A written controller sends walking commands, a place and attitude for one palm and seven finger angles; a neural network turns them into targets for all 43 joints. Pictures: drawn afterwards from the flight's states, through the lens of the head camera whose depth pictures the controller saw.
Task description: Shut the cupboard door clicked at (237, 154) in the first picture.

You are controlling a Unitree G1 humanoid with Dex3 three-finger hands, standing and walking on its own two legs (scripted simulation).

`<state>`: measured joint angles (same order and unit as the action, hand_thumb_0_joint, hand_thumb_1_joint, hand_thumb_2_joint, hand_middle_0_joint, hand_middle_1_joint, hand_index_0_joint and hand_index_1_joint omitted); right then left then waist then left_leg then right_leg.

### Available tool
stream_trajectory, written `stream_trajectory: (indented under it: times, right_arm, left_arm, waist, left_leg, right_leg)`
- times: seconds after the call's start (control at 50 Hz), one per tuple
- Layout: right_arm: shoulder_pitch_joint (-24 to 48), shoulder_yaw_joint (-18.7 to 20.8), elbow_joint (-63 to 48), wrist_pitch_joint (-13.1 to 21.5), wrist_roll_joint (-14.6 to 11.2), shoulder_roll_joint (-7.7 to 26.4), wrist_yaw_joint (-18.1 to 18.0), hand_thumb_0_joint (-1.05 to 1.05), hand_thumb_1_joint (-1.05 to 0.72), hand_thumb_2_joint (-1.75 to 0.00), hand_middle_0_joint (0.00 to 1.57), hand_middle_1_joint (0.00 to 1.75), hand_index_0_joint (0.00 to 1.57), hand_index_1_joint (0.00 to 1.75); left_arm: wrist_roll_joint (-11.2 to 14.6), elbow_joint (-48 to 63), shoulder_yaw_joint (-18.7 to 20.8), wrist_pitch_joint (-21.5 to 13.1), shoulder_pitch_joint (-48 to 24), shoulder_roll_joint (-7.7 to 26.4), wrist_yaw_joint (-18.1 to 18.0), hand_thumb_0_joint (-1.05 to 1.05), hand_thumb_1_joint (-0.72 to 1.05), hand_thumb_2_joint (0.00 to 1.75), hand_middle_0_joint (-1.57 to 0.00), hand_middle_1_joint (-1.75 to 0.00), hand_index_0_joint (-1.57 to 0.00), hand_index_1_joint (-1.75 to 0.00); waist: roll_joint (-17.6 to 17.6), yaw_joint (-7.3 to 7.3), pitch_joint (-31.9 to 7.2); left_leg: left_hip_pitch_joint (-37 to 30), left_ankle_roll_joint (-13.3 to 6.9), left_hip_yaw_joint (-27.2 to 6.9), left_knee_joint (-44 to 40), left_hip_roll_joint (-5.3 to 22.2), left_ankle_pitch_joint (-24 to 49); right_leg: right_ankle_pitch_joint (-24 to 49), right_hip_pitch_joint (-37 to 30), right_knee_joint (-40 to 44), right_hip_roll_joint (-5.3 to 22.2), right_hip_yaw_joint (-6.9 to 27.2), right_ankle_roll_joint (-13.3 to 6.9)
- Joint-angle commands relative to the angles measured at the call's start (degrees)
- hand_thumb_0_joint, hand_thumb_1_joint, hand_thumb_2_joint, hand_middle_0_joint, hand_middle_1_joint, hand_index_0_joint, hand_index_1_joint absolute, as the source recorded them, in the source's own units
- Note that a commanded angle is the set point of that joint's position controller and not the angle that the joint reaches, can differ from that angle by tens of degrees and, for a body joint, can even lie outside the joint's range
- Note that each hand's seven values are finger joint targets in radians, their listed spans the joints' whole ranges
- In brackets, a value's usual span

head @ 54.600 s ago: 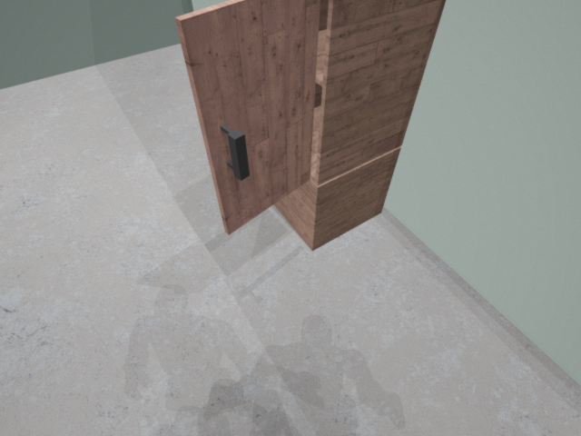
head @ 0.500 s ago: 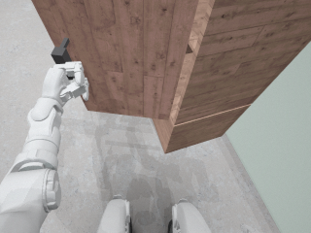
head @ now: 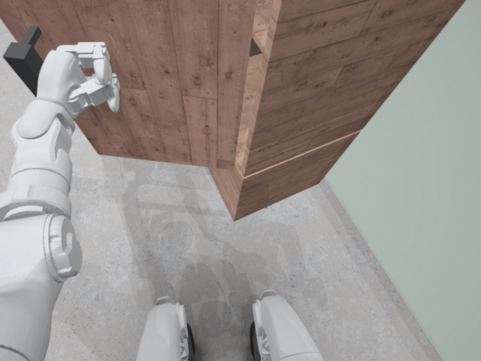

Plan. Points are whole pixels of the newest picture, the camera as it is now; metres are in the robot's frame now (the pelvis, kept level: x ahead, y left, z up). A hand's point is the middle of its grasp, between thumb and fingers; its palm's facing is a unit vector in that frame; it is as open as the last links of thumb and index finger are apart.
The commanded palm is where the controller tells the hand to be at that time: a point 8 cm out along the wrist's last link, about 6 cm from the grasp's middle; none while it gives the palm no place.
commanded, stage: push the door shut along its arc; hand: left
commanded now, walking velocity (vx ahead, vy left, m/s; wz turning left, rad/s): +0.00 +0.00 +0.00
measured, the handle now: (47, 73) +0.56 +0.24 +0.08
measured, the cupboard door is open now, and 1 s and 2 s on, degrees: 59 35 34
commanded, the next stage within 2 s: pull the fist back off the door in 0.74 s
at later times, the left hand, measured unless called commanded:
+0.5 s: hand (115, 70) +0.55 +0.14 +0.09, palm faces -0.35 -0.94 -0.02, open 3.2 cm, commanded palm +0.58 +0.16 +0.08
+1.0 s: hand (131, 45) +0.62 +0.12 +0.08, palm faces -0.02 -0.99 +0.12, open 3.1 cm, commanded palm +0.59 +0.12 +0.08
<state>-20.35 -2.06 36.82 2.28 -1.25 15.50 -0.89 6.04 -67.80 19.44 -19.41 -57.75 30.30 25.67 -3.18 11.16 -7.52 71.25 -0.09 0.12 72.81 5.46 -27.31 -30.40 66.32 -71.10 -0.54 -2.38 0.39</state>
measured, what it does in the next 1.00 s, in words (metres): stands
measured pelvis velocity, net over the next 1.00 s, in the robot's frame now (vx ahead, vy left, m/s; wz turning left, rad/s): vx -0.01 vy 0.01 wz -0.03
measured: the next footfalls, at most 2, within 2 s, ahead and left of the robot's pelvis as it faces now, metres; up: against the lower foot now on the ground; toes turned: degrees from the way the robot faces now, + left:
none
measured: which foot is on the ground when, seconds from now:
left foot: down 0.00-1.00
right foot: down 0.00-1.00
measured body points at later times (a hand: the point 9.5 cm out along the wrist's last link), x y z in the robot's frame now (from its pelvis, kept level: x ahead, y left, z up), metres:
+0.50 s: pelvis -0.01 +0.00 -0.02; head +0.17 +0.03 +0.39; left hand +0.57 +0.19 +0.09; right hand +0.01 -0.28 -0.12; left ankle +0.05 +0.12 -0.62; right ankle +0.03 -0.13 -0.62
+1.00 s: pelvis -0.01 +0.01 -0.03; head +0.20 +0.04 +0.37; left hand +0.61 +0.18 +0.08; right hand -0.05 -0.23 -0.12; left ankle +0.05 +0.12 -0.62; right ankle +0.03 -0.13 -0.62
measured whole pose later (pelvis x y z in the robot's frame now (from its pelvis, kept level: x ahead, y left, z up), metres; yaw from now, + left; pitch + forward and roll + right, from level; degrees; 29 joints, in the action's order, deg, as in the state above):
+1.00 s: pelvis -0.01 +0.01 -0.03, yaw -2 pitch +33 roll -6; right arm -25.0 -3.4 37.9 5.9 4.3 13.1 1.3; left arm 0.5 -71.4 21.4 -8.2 -79.6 31.6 4.7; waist -3.9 16.3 -7.2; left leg 85.4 -1.1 -1.5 79.9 5.6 -28.4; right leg -30.6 78.9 -76.0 -0.9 -3.3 1.6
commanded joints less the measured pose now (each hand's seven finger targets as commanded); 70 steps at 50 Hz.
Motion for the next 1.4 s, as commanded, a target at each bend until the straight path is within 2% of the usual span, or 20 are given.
stream_trajectory:
  times: [0.0, 0.12, 0.18, 0.24, 0.28, 0.36, 0.44, 0.66, 0.82, 0.84, 0.92, 0.96, 1.0, 1.04, 1.08, 1.12, 1.18, 1.26, 1.32, 1.38]
  right_arm:
    - [-9.22, 4.02, -3.24, 1.01, -0.14, 10.64, -0.56, 0.00, -0.90, -0.90, 0.20, 0.30, 0.20, 0.30]
    - [-9.89, 4.01, -2.34, 0.92, -0.05, 10.92, -1.05, 0.00, -0.90, -0.90, 0.20, 0.30, 0.20, 0.30]
    - [-9.86, 3.83, -1.75, 1.68, -0.02, 10.72, -1.28, 0.00, -0.90, -0.90, 0.20, 0.30, 0.20, 0.30]
    - [-9.89, 3.57, -1.16, 1.96, -0.02, 11.26, -1.72, 0.00, -0.90, -0.90, 0.20, 0.30, 0.20, 0.30]
    - [-9.90, 3.39, -0.84, 2.59, 0.03, 10.82, -1.83, 0.00, -0.90, -0.90, 0.20, 0.30, 0.20, 0.30]
    - [-10.09, 3.10, 0.11, 3.32, 0.33, 11.55, -2.12, 0.00, -0.90, -0.90, 0.20, 0.30, 0.20, 0.30]
    - [-10.39, 3.13, 0.41, 4.04, 0.68, 11.68, -2.19, 0.00, -0.90, -0.90, 0.20, 0.30, 0.20, 0.30]
    - [-11.91, 2.54, 2.02, 5.35, 1.37, 12.04, -2.51, 0.00, -0.90, -0.90, 0.20, 0.30, 0.20, 0.30]
    - [-13.33, 2.51, 3.13, 6.11, 2.31, 12.09, -2.22, 0.00, -0.90, -0.90, 0.20, 0.30, 0.20, 0.30]
    - [-17.60, 1.64, 0.81, 5.77, 3.70, 10.92, -1.63, 0.00, -0.90, -0.90, 0.20, 0.30, 0.20, 0.30]
    - [-18.73, 3.11, 0.02, 4.22, 5.61, 10.13, 2.00, 0.00, -0.90, -0.90, 0.20, 0.30, 0.20, 0.30]
    - [-18.98, 3.78, -0.85, 3.65, 6.59, 9.19, 3.88, 0.00, -0.90, -0.90, 0.20, 0.30, 0.20, 0.30]
    - [-19.37, 4.64, -0.77, 2.77, 7.07, 9.22, 5.50, 0.00, -0.90, -0.90, 0.20, 0.30, 0.20, 0.30]
    - [-19.60, 5.52, -0.67, 1.77, 6.82, 9.23, 6.29, 0.00, -0.90, -0.90, 0.20, 0.30, 0.20, 0.30]
    - [-19.59, 5.90, -0.44, 1.13, 6.16, 9.46, 6.18, 0.00, -0.90, -0.90, 0.20, 0.30, 0.20, 0.30]
    - [-19.07, 5.77, 0.05, 0.64, 5.26, 9.32, 5.68, 0.00, -0.90, -0.90, 0.20, 0.30, 0.20, 0.30]
    - [-18.93, 4.85, 0.41, 0.34, 5.13, 8.88, 4.71, 0.00, -0.90, -0.90, 0.20, 0.30, 0.20, 0.30]
    - [-17.32, 4.53, -0.84, 0.03, 5.45, 7.11, 5.23, 0.00, -0.90, -0.90, 0.20, 0.30, 0.20, 0.30]
    - [-16.16, 5.13, -2.06, -0.69, 5.31, 7.02, 5.71, 0.00, -0.90, -0.90, 0.20, 0.30, 0.20, 0.30]
    - [-15.55, 5.75, -2.91, -1.85, 4.34, 7.08, 5.63, 0.00, -0.90, -0.90, 0.20, 0.30, 0.20, 0.30]
  left_arm:
    - [0.75, 10.81, 1.70, -2.83, -26.76, 14.71, 0.88, 0.00, 0.90, 0.90, -1.30, -1.50, -1.30, -1.50]
    - [0.59, 8.96, 0.04, -1.31, -31.61, 14.37, 2.12, 0.00, 0.90, 0.90, -1.30, -1.50, -1.30, -1.50]
    - [1.18, 10.48, -1.71, -1.27, -36.77, 13.31, 2.99, 0.00, 0.90, 0.90, -1.30, -1.50, -1.30, -1.50]
    - [0.82, 8.55, 0.02, -0.48, -37.88, 16.87, 3.78, 0.00, 0.90, 0.90, -1.30, -1.50, -1.30, -1.50]
    - [0.86, 8.64, -3.42, -0.21, -40.75, 12.91, 4.17, 0.00, 0.90, 0.90, -1.30, -1.50, -1.30, -1.50]
    - [-0.27, 6.98, -2.98, 1.12, -44.12, 15.33, 4.02, 0.00, 0.90, 0.90, -1.30, -1.50, -1.30, -1.50]
    - [-0.83, 7.35, -4.05, 1.82, -46.48, 14.28, 4.38, 0.00, 0.90, 0.90, -1.30, -1.50, -1.30, -1.50]
    - [-3.33, 3.26, -5.61, 5.31, -53.17, 13.83, 3.79, 0.00, 0.90, 0.90, -1.30, -1.50, -1.30, -1.50]
    - [-4.99, 2.70, -7.02, 6.49, -57.77, 12.37, 3.51, 0.00, 0.90, 0.90, -1.30, -1.50, -1.30, -1.50]
    - [-1.43, 5.08, 4.77, 7.71, -57.22, 15.76, -7.52, 0.00, 0.90, 0.90, -1.30, -1.50, -1.30, -1.50]
    - [-4.09, 7.69, 3.52, 8.25, -49.86, 7.20, -22.84, 0.00, 0.90, 0.90, -1.30, -1.50, -1.30, -1.50]
    - [-7.37, 14.49, 2.58, 6.27, -47.77, 4.92, -30.29, 0.00, 0.90, 0.90, -1.30, -1.50, -1.30, -1.50]
    - [-11.99, 18.36, 0.04, 3.75, -45.33, 4.16, -34.41, 0.00, 0.90, 0.90, -1.30, -1.50, -1.30, -1.50]
    - [-13.21, 21.75, -2.41, 2.18, -44.82, 2.38, -34.39, 0.00, 0.90, 0.90, -1.30, -1.50, -1.30, -1.50]
    - [-11.56, 23.32, -3.40, 1.58, -45.23, 1.41, -32.37, 0.00, 0.90, 0.90, -1.30, -1.50, -1.30, -1.50]
    - [-8.83, 20.09, -1.37, 1.96, -42.85, 2.15, -30.60, 0.00, 0.90, 0.90, -1.30, -1.50, -1.30, -1.50]
    - [-7.20, 15.22, 5.01, 0.68, -38.87, 8.19, -30.31, 0.00, 0.90, 0.90, -1.30, -1.50, -1.30, -1.50]
    - [-8.66, 9.68, 3.71, -4.01, -27.14, 4.31, -31.66, 0.00, 0.90, 0.90, -1.30, -1.50, -1.30, -1.50]
    - [-8.88, 8.04, 3.07, -6.78, -18.39, 2.25, -30.72, 0.00, 0.90, 0.90, -1.30, -1.50, -1.30, -1.50]
    - [-7.14, 6.85, -0.13, -6.66, -12.80, -2.41, -27.63, 0.00, 0.90, 0.90, -1.30, -1.50, -1.30, -1.50]
  waist:
    - [-5.27, 0.54, -31.58]
    - [-3.74, 2.86, -29.34]
    - [-6.17, 3.80, -30.40]
    - [-6.66, 3.92, -31.01]
    - [-8.44, 5.11, -30.82]
    - [-9.53, 5.86, -30.84]
    - [-12.25, 6.12, -33.16]
    - [-12.17, 9.12, -31.54]
    - [-15.81, 10.71, -33.64]
    - [-16.06, 7.63, -34.32]
    - [-15.37, 6.43, -36.49]
    - [-18.32, 4.85, -39.95]
    - [-18.82, 4.89, -42.04]
    - [-17.28, 5.31, -43.07]
    - [-15.79, 5.87, -43.39]
    - [-11.88, 5.38, -40.61]
    - [-7.40, 3.48, -35.62]
    - [-2.83, 2.03, -27.65]
    - [-0.79, 0.23, -26.94]
    - [2.69, 0.09, -24.86]
  left_leg:
    - [-28.35, -2.12, -4.03, -6.03, -2.81, 18.00]
    - [-26.30, -2.64, -3.95, -4.83, -2.85, 16.29]
    - [-26.98, -2.88, -3.85, -3.91, -3.04, 16.35]
    - [-25.78, -2.84, -3.84, -3.05, -2.80, 15.80]
    - [-27.59, -2.90, -4.29, -2.74, -2.85, 16.27]
    - [-26.85, -2.86, -4.75, -1.85, -2.44, 14.87]
    - [-29.86, -2.50, -5.62, -1.30, -2.34, 17.11]
    - [-27.92, -2.60, -6.77, -0.47, -2.01, 13.25]
    - [-31.15, -2.28, -8.48, 0.61, -1.59, 15.88]
    - [-28.02, -1.92, -9.32, -1.22, -0.48, 14.17]
    - [-31.32, -0.51, -10.95, -3.37, -0.16, 16.47]
    - [-35.06, 0.31, -10.50, -3.47, -0.31, 21.10]
    - [-38.44, 1.18, -10.66, -3.48, -0.10, 25.05]
    - [-39.82, 1.00, -9.69, -4.42, -0.49, 25.30]
    - [-40.18, 0.57, -8.83, -5.64, -1.10, 25.23]
    - [-36.98, -0.07, -7.08, -7.03, -1.83, 22.11]
    - [-29.83, -0.95, -4.78, -8.29, -2.63, 18.68]
    - [-22.94, -1.57, -2.14, -8.66, -3.44, 17.14]
    - [-21.28, -1.62, -0.37, -8.77, -3.98, 18.86]
    - [-19.77, -1.81, 0.87, -9.69, -4.70, 17.59]
  right_leg:
    - [16.44, -8.20, 9.53, -2.15, 0.89, -1.89]
    - [15.57, -6.66, 10.11, -2.39, 0.96, -1.73]
    - [15.31, -5.45, 9.87, -2.47, 1.10, -1.89]
    - [14.56, -5.18, 9.75, -2.47, 1.37, -1.95]
    - [14.02, -2.18, 9.25, -2.59, 0.70, -2.10]
    - [11.93, 0.15, 8.77, -2.69, 0.35, -2.11]
    - [12.32, 2.97, 7.58, -2.79, -0.56, -2.42]
    - [9.41, 8.29, 6.30, -3.15, -2.01, -2.45]
    - [10.28, 13.40, 4.34, -3.36, -3.28, -2.72]
    - [10.12, 10.92, 4.41, -2.73, -2.71, -2.24]
    - [10.81, 10.63, 3.45, -2.36, -3.56, -1.47]
    - [12.70, 9.27, 3.71, -2.37, -3.59, -1.41]
    - [14.02, 8.76, 3.95, -2.52, -3.69, -1.62]
    - [15.46, 4.80, 5.89, -2.71, -3.32, -1.81]
    - [17.37, 0.39, 7.86, -2.99, -2.81, -1.92]
    - [17.65, -4.55, 10.41, -3.25, -2.29, -1.64]
    - [18.32, -11.00, 11.96, -3.10, -1.02, -1.22]
    - [20.42, -14.45, 12.69, -2.68, 0.02, -0.88]
    - [25.22, -18.61, 12.80, -2.38, 1.07, -0.89]
    - [27.94, -22.26, 13.97, -2.06, 2.00, -0.71]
